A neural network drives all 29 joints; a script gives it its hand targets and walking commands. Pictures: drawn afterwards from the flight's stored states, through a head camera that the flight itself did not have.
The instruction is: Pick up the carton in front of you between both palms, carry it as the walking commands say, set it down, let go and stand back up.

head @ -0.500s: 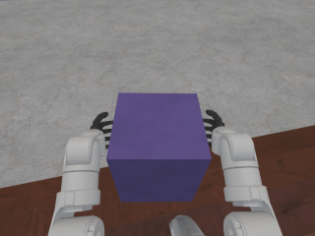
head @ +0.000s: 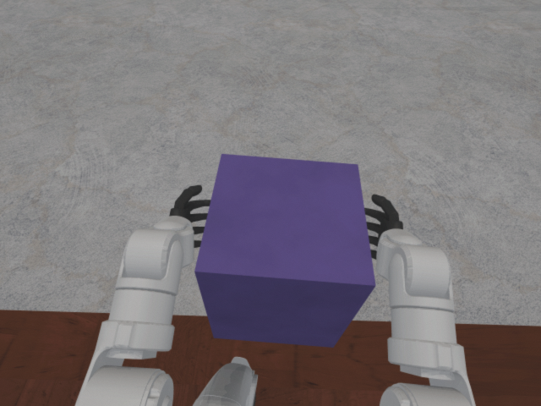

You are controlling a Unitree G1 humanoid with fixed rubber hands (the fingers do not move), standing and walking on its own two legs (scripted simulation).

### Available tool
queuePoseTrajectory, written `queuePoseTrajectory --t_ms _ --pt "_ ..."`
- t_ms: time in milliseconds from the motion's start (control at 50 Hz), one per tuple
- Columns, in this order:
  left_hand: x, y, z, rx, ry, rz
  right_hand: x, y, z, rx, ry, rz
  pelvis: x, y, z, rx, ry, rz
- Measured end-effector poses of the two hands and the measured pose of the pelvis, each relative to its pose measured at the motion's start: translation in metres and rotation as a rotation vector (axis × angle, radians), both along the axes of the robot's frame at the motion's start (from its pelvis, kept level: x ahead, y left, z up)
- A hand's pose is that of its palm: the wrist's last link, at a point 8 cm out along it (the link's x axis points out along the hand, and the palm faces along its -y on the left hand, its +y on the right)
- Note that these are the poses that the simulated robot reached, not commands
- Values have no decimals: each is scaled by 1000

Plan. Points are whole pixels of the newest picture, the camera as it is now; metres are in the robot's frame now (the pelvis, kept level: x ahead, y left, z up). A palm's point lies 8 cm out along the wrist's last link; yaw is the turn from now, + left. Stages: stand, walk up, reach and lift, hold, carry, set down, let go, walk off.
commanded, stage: carry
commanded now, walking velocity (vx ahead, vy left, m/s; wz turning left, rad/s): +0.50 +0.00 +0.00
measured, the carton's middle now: (281, 256) +0.35 +0.04 +0.00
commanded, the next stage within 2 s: none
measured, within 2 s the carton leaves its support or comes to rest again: neither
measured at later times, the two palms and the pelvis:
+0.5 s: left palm (256, 145) +0.75 +0.15 -0.12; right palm (369, 149) +0.76 -0.15 -0.11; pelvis +0.41 +0.01 -0.22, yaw +0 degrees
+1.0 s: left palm (265, 111) +1.17 +0.19 -0.31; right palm (341, 118) +1.16 -0.11 -0.31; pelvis +0.82 +0.04 -0.40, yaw +2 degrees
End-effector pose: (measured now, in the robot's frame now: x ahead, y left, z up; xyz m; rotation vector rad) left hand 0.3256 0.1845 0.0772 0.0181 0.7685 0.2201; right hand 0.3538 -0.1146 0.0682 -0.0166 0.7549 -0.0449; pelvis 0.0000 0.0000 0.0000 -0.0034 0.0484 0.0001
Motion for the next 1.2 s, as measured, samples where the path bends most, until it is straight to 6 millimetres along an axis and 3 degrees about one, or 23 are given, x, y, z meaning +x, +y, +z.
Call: queuePoseTrajectory --t_ms 80,160,240,320,420,500,560,640,720,800,860,920,960,1060,1140,1200 --pt "84 -3 -17 0 -90 -50 66 -4 -18 -5 -91 -50 75 12 -44 -15 -29 1" --pt "173 -26 -48 -23 -158 -156 123 -25 -46 -20 -157 -130 144 24 -100 6 -29 15" --pt "230 -45 -95 -20 -62 -197 168 -42 -93 -10 -59 -179 198 34 -125 28 -16 10" --pt "279 -47 -139 -34 20 -187 221 -46 -128 -23 23 -177 253 33 -140 24 -8 3" --pt "355 -44 -178 -69 -13 -148 312 -43 -152 -57 -9 -138 332 19 -173 20 -9 12" --pt "421 -34 -201 -45 -107 -78 403 -33 -177 -44 -103 -63 410 6 -224 23 -37 3" --pt "462 -17 -229 -32 -115 -23 463 -15 -205 -32 -114 -1 456 -2 -256 -6 -21 2" --pt "505 -2 -271 -38 -15 25 517 1 -252 -30 -14 29 513 -7 -271 -22 -2 8" --pt "564 6 -296 -16 35 24 571 8 -289 -6 36 28 572 -1 -285 -19 8 7" --pt "641 12 -309 14 -11 2 639 13 -314 17 -12 12 641 11 -311 -26 7 3" --pt "708 17 -323 8 -82 -15 699 18 -328 12 -83 -7 704 22 -346 -40 0 2" --pt "777 19 -349 -12 -130 -42 760 19 -347 -18 -131 -29 764 29 -383 -15 4 27" --pt "812 16 -372 -23 -94 -63 790 15 -365 -30 -94 -48 790 33 -394 7 27 39" --pt "880 -6 -410 -53 16 -114 839 -6 -399 -30 18 -130 855 40 -395 8 41 28" --pt "934 -19 -422 -72 20 -124 888 -19 -406 -24 23 -170 911 38 -394 7 45 23" --pt "978 -25 -421 -72 -2 -113 936 -25 -404 -9 1 -173 959 32 -394 9 47 19"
